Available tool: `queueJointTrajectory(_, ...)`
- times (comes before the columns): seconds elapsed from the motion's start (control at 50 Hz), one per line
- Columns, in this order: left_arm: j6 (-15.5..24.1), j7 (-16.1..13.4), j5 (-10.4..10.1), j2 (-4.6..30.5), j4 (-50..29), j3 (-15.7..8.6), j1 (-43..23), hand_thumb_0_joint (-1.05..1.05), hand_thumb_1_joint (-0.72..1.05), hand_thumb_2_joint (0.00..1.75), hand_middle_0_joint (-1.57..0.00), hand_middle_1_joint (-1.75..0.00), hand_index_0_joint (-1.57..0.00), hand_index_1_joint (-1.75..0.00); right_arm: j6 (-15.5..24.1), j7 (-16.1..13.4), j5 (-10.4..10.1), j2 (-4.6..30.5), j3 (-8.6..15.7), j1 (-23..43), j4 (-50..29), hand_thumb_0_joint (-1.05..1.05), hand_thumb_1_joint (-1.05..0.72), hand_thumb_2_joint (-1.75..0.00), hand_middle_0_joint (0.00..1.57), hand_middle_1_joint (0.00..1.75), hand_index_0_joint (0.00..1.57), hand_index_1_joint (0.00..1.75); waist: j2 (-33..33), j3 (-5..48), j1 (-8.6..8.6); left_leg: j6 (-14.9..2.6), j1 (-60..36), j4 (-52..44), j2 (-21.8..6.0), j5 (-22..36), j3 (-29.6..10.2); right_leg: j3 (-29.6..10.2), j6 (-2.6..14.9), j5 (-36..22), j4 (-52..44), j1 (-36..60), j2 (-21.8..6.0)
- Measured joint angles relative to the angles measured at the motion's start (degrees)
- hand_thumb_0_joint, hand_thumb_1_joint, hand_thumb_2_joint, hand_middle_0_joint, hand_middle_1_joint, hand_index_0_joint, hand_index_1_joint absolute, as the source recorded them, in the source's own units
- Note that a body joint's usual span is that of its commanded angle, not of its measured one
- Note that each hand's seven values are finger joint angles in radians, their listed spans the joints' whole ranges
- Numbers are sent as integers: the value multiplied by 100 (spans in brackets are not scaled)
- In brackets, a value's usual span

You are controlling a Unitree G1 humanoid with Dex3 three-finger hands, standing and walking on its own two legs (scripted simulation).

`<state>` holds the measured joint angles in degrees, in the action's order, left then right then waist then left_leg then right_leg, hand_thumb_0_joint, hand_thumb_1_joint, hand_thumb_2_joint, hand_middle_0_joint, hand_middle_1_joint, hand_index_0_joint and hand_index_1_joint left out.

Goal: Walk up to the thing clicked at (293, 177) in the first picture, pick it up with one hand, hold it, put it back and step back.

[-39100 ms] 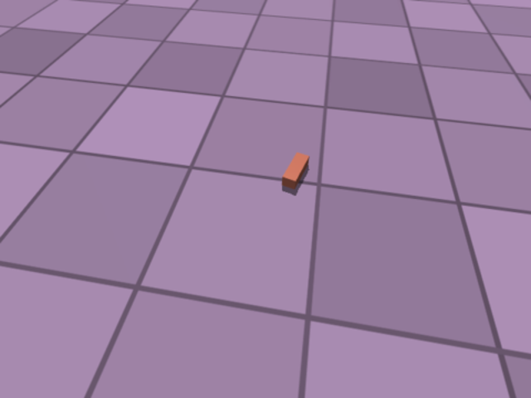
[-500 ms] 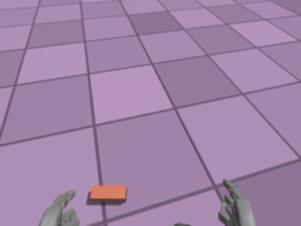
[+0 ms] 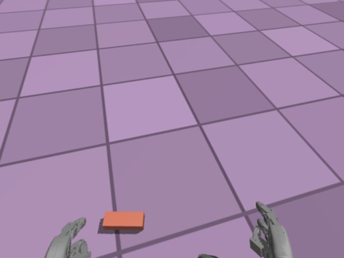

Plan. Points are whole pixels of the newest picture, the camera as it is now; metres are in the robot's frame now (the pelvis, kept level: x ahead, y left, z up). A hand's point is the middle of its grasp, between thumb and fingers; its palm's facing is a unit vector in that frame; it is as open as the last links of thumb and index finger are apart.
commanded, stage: home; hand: left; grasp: from above
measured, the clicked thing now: (124, 220) +0.43 +0.22 -0.68
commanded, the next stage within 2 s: stand in 0.86 s
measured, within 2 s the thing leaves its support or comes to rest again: neither
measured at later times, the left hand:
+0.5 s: hand (88, 253) +0.17 +0.18 -0.05, palm faces +0.04 -0.98 -0.20, open 7.4 cm
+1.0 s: hand (87, 251) +0.17 +0.19 -0.06, palm faces +0.02 -0.97 -0.25, open 7.4 cm
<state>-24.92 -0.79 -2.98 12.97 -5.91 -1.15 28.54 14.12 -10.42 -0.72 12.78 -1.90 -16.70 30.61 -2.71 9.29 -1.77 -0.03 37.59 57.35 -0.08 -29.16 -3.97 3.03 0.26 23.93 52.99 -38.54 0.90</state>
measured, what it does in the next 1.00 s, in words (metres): stands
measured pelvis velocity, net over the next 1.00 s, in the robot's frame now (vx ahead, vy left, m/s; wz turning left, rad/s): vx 0.01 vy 0.00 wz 0.00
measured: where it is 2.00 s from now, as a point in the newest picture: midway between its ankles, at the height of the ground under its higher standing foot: outside the picture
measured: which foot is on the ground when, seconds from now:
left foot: down 0.00-1.00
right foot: down 0.00-1.00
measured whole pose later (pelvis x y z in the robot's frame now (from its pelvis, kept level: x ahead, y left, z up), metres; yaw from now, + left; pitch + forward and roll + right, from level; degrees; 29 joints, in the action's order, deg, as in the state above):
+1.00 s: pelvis +0.01 +0.00 +0.00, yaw +0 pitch +7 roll -2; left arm -17.9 -1.3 -0.1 13.8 1.5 -0.1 24.2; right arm 11.6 -8.5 2.5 12.8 -0.9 -14.5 33.8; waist -1.8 5.5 -0.5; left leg -0.6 33.9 56.0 0.4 -29.4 -3.2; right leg 2.3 0.0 24.5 52.4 -35.3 0.4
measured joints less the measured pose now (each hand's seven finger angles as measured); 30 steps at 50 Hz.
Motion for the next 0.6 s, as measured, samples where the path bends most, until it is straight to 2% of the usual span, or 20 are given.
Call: queueJointTrajectory(0.6, 41, -7, -12, -3, -47, -11, 24, 1, 90, 89, -20, -30, -20, -30, -33, 7, 11, -22, 0, -5, 24, 1, -90, -89, 21, 30, 21, 30, -14, 12, 4, -22, 15, 18, 5, -83, 15, -15, -20, 80, 19, -19, -4)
